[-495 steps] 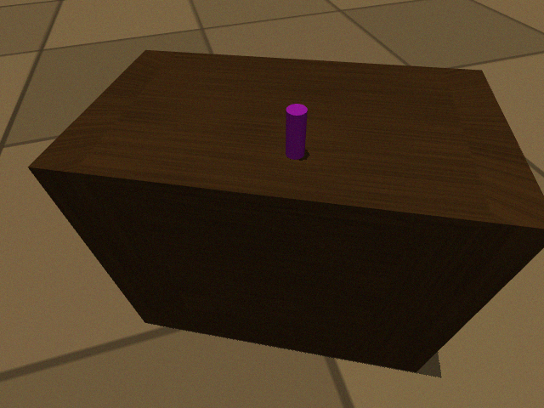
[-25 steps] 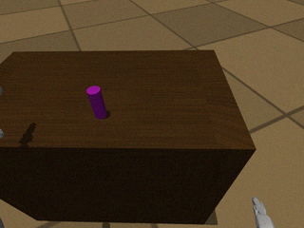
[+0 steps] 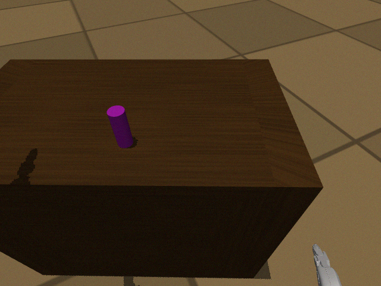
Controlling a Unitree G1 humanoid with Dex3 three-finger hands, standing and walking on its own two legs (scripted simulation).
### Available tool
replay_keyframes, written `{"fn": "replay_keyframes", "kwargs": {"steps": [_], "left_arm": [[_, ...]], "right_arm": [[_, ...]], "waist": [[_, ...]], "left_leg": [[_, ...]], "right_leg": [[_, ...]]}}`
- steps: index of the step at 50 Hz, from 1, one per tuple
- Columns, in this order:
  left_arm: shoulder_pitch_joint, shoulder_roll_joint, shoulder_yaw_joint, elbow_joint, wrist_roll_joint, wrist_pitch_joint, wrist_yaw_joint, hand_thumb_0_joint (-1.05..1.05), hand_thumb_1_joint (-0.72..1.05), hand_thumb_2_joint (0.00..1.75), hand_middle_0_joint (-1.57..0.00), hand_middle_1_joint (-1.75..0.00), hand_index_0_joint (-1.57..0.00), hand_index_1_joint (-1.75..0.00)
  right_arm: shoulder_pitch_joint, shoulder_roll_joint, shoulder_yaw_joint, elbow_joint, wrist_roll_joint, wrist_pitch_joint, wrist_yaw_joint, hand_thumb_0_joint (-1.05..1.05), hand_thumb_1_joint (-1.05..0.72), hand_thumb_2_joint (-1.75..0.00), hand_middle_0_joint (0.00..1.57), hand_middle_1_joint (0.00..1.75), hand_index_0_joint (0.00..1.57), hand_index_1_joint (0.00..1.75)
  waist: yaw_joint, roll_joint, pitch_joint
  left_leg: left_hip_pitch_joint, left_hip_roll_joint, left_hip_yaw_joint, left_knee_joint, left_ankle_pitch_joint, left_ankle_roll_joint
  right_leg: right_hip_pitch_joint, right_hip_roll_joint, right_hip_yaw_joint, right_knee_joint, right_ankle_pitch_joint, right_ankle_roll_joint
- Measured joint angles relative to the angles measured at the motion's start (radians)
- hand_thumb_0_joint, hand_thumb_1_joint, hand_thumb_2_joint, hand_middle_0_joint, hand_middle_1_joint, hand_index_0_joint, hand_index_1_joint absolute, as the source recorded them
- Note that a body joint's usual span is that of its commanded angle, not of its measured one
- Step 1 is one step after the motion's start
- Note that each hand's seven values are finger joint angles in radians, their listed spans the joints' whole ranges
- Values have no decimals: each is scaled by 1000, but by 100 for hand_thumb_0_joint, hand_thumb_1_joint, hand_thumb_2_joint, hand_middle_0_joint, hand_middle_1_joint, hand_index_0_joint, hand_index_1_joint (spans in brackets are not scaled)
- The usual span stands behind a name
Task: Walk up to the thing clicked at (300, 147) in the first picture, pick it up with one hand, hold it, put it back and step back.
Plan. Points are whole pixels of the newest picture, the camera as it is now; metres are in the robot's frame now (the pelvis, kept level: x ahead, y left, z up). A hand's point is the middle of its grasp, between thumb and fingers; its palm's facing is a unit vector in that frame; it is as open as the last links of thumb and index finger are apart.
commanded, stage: go down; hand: left
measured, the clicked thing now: (121, 127) +0.49 +0.18 +0.08
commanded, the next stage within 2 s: approach in 0.96 s
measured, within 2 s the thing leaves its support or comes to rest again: neither
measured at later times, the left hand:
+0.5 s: hand out of the picture +0.39 +0.37 +0.20, palm faces +0.15 -0.99 +0.00, open 17.7 cm
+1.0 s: hand out of the picture +0.39 +0.36 +0.20, palm faces +0.15 -0.99 +0.00, open 17.7 cm
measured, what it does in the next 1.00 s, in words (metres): stands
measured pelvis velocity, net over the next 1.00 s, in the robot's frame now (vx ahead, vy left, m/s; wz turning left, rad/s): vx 0.01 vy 0.00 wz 0.00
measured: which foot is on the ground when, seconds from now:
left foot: down 0.00-1.00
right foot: down 0.00-1.00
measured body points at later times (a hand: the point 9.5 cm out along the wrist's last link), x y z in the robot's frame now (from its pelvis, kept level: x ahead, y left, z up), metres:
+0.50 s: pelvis +0.00 +0.00 +0.00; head +0.04 +0.01 +0.45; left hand +0.38 +0.42 +0.21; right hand +0.15 -0.26 -0.09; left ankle +0.01 +0.11 -0.74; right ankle -0.03 -0.13 -0.74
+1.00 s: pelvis +0.01 +0.00 +0.00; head +0.04 +0.01 +0.45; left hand +0.38 +0.42 +0.20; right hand +0.16 -0.26 -0.08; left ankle +0.01 +0.11 -0.74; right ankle -0.03 -0.13 -0.74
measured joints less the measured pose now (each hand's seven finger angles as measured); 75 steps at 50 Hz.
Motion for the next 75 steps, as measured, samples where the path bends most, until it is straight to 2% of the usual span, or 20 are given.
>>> {"fn": "replay_keyframes", "kwargs": {"steps": [17, 30, 44, 57, 60, 68, 75], "left_arm": [[-71, 60, 5, 122, 10, -52, -12, -1, -60, 4, -5, -4, -5, -5], [-105, 78, 1, 155, 18, -67, -9, -1, -61, 4, -5, -4, -5, -5], [-39, 50, 25, 93, 11, -52, -15, -1, -61, 3, -5, -4, -5, -5], [-55, 50, 10, 72, 12, -38, -13, -1, -58, 5, -5, -5, -4, -6], [-53, 53, -12, 88, 13, -39, -11, -1, -56, 5, -6, -5, -4, -7], [-61, -36, -79, 119, -6, -98, 21, -1, -52, 6, -6, -5, -4, -7], [-60, -159, -112, 122, -7, -202, 115, -1, -50, 7, -5, -5, -4, -6]], "right_arm": [[-6, -3, 18, -14, -2, -6, 7, -1, 52, -6, 5, 5, 6, 5], [-12, 3, 24, -15, -3, -1, 17, -1, 52, -6, 5, 5, 6, 5], [17, -5, 15, -54, 0, 15, 21, -1, 52, -6, 5, 5, 6, 5], [16, -10, 12, -73, 2, 8, 12, -1, 52, -6, 5, 5, 6, 5], [24, -8, 18, -81, 1, 7, 17, -1, 52, -5, 5, 5, 6, 5], [28, 10, 37, -98, -7, 6, 40, -1, 53, -5, 5, 5, 6, 5], [33, 7, 28, -173, -10, 1, 73, -1, 54, -5, 5, 5, 6, 5]], "waist": [[-25, -4, 1], [-32, 2, -14], [-20, 7, -21], [-21, -5, -17], [-20, -3, -17], [-21, -4, -5], [-51, -17, 6]], "left_leg": [[-47, 6, 1, 27, -9, 1], [-74, 10, 2, 43, -22, 1], [-61, 9, 4, 40, -30, 2], [-51, 5, -2, 41, -29, 3], [-52, 4, 0, 42, -28, 3], [-87, 1, -2, 68, -30, 6], [-158, 9, 3, 133, -51, 5]], "right_leg": [[-42, 6, 2, 13, 0, 1], [-63, 9, 3, 16, -6, 1], [-52, 8, 5, 15, -14, 2], [-39, 5, -1, 16, -15, 3], [-42, 4, 1, 18, -15, 3], [-79, 0, -1, 53, -22, 6], [-153, 7, 5, 119, -41, 6]]}}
